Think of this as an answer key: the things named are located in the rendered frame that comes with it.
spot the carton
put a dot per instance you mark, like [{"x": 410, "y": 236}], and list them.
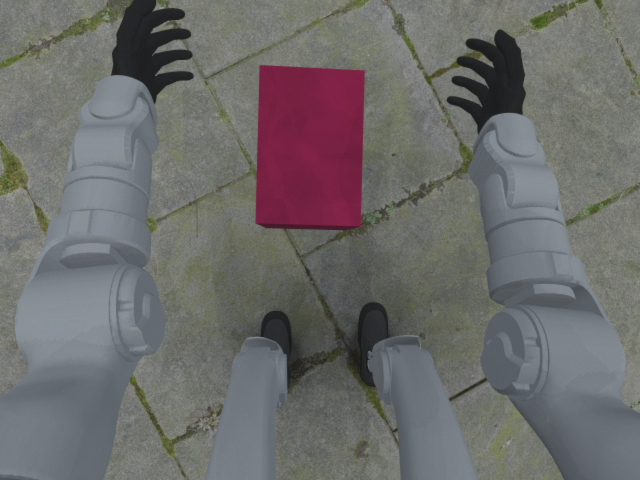
[{"x": 310, "y": 148}]

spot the robot left thigh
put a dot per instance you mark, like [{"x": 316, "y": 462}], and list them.
[{"x": 244, "y": 444}]

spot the robot left foot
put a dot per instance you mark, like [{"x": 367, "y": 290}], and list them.
[{"x": 276, "y": 327}]

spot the robot left forearm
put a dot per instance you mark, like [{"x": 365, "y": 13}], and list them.
[{"x": 107, "y": 186}]

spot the right robot hand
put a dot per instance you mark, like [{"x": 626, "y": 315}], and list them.
[{"x": 506, "y": 93}]

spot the robot right upper arm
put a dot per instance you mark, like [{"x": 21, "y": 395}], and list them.
[{"x": 563, "y": 370}]

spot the left robot hand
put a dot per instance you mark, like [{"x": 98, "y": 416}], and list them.
[{"x": 132, "y": 55}]

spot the robot left upper arm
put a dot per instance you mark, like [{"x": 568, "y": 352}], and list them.
[{"x": 82, "y": 332}]

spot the robot right forearm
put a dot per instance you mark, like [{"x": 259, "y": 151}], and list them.
[{"x": 530, "y": 255}]

